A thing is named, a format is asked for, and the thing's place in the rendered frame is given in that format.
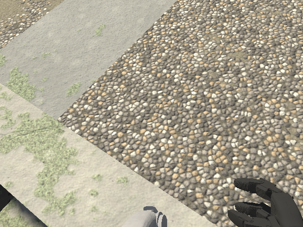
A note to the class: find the right robot hand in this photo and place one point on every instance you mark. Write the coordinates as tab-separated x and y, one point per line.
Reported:
282	213

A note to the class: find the robot left thigh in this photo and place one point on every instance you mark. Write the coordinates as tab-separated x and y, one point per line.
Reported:
146	218

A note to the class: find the robot left shin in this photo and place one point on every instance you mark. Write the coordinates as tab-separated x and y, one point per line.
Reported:
150	207

